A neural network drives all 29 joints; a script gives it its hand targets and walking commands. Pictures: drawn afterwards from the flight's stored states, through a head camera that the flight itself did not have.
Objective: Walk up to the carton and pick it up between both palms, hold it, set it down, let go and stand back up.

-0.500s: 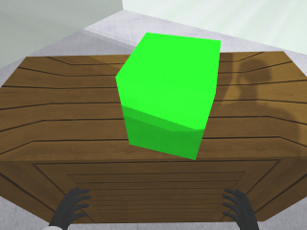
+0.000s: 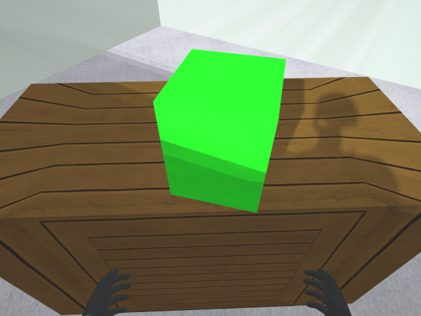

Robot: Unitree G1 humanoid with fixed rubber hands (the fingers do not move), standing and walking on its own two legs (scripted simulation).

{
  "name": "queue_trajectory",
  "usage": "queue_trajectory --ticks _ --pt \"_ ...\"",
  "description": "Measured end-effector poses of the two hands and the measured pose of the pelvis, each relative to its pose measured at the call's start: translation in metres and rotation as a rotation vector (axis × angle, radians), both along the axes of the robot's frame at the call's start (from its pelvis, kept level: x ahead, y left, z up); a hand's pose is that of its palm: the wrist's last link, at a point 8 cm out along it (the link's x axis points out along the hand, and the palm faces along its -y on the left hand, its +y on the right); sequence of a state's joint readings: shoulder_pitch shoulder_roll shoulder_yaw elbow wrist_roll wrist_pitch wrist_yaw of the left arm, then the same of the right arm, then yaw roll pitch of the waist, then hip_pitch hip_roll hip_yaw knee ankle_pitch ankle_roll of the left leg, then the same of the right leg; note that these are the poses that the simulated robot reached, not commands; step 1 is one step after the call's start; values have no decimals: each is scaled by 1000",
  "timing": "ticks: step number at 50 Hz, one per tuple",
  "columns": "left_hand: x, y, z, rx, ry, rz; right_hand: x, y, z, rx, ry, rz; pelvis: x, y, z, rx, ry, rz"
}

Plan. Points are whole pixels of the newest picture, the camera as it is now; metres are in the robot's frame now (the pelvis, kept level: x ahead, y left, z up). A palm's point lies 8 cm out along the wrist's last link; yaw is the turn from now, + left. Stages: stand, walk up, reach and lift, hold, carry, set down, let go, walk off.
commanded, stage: set down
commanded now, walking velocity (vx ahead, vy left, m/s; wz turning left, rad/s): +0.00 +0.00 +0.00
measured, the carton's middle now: (224, 131) +0.48 +0.00 +0.11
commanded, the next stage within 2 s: let go in 0.28 s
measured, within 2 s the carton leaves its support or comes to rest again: neither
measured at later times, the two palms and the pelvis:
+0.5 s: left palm out of the picture +0.16 +0.23 -0.09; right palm out of the picture +0.16 -0.22 -0.09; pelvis +0.02 +0.00 +0.00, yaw +0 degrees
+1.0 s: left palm out of the picture +0.11 +0.26 -0.10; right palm out of the picture +0.12 -0.23 -0.12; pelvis +0.02 +0.02 -0.01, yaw +1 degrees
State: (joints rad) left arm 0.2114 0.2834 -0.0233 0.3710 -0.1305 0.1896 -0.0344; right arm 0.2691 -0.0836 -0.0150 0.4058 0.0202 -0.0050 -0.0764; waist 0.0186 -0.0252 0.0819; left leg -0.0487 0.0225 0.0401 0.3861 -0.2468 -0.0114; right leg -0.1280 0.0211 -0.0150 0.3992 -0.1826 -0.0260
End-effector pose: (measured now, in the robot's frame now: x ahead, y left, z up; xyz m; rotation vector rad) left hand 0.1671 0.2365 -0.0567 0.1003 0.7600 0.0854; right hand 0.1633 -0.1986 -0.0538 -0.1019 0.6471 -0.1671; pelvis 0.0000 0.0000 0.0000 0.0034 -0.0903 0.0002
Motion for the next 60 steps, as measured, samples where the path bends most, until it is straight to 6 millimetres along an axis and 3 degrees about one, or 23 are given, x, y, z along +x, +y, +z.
queue_trajectory --ticks 8,19,32,41,47,54,60 --pt "1 13 -5 59 55 17 2 10 -13 10 58 44 2 5 0 -6 -8 -15" --pt "-22 4 -32 72 162 41 -10 -9 -41 -12 151 95 12 9 -1 -12 25 -8" --pt "9 -12 -30 62 80 2 -5 -24 -35 -43 109 94 18 3 -1 -14 30 -5" --pt "5 -7 -29 58 78 8 -6 -20 -35 -45 110 93 19 7 -2 -16 30 -3" --pt "-32 13 -40 93 115 30 -27 -25 -54 -39 253 45 21 13 -6 -14 46 10" --pt "-90 36 -52 121 239 93 -73 -27 -71 -29 385 22 17 19 -6 -11 34 19" --pt "-130 41 -59 123 330 115 -110 -24 -77 -24 469 8 6 22 -5 -6 24 22"
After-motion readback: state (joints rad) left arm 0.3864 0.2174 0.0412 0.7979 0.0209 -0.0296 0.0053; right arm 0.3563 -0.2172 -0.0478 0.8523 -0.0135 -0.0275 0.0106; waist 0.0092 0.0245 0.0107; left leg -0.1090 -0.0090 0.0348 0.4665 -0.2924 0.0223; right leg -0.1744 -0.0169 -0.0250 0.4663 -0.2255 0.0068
